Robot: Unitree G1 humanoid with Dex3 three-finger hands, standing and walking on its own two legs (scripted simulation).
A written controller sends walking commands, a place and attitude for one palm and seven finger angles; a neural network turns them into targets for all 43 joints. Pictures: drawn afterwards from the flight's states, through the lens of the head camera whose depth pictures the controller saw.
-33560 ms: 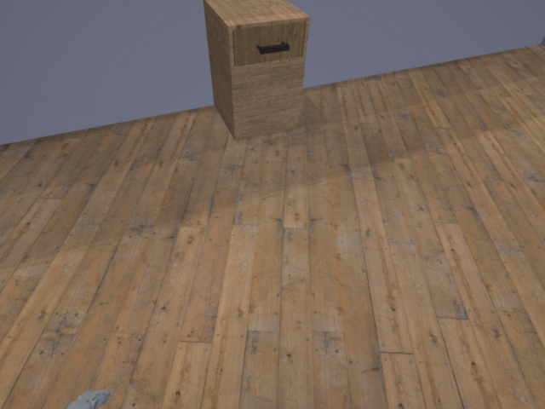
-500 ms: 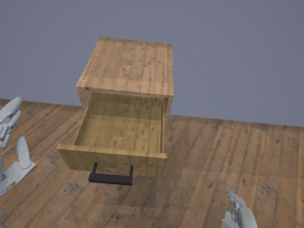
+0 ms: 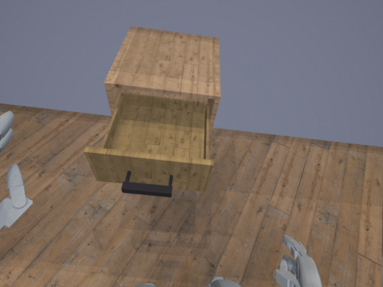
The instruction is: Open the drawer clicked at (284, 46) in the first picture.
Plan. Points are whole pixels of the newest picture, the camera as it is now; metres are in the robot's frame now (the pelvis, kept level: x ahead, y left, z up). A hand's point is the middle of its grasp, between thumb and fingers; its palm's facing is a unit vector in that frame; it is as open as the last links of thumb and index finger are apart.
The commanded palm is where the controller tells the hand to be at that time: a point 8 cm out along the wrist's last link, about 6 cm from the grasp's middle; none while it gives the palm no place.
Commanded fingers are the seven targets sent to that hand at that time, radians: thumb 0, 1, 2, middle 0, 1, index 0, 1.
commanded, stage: stop stepping back and stand still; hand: left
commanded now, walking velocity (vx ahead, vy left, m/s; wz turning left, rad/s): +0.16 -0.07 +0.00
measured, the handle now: (148, 182) +0.44 +0.14 -0.21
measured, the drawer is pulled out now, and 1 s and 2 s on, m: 0.30 0.30 0.30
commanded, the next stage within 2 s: let the arm hang, fingers relaxed in 0.62 s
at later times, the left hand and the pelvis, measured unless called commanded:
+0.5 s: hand (29, 227) +0.17 +0.23 +0.17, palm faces +0.29 -0.86 -0.42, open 7.4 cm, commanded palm +0.11 +0.27 +0.19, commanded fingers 0.00 0.90 0.90 -0.20 -0.30 -0.20 -0.30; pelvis -0.03 +0.00 +0.00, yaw -3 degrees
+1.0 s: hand out of the picture +0.06 +0.16 -0.16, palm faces -0.05 -0.99 -0.15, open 7.4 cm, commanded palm none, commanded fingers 0.00 0.90 0.90 -0.20 -0.30 -0.20 -0.30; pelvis -0.02 -0.01 +0.00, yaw -2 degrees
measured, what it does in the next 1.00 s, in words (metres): steps on the spot: right foot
